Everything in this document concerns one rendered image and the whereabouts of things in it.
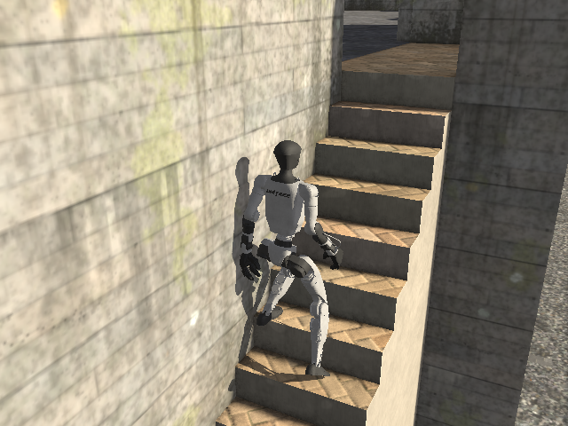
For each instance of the stairs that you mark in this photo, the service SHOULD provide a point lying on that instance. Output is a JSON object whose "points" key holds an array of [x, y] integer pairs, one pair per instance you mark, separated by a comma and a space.
{"points": [[380, 175]]}

